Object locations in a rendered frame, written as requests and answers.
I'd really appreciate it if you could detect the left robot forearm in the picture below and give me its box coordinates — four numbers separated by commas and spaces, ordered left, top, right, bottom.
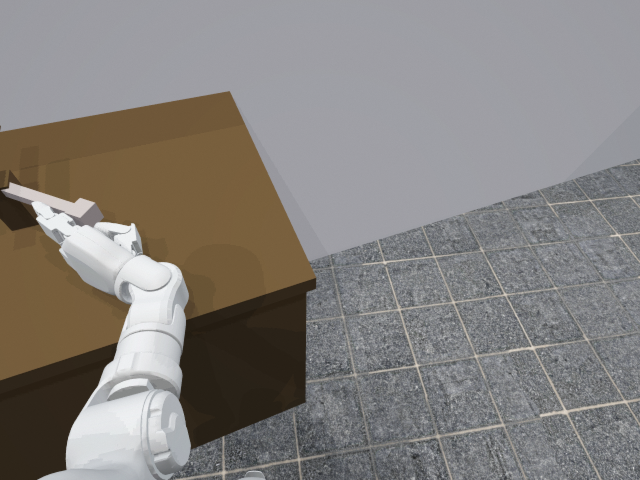
66, 255, 189, 470

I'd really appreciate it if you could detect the left robot shin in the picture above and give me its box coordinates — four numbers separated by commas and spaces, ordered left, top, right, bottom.
244, 471, 265, 479

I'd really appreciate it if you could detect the counter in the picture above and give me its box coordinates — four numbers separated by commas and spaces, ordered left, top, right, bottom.
0, 91, 316, 480

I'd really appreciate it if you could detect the robot left upper arm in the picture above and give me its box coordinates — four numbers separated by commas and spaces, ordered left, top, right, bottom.
38, 389, 191, 480

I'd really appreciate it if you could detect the robot left hand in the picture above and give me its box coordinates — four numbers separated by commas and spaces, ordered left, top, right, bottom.
31, 201, 143, 296

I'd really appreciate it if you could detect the tap lever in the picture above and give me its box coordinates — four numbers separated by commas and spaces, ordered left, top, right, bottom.
1, 182, 104, 228

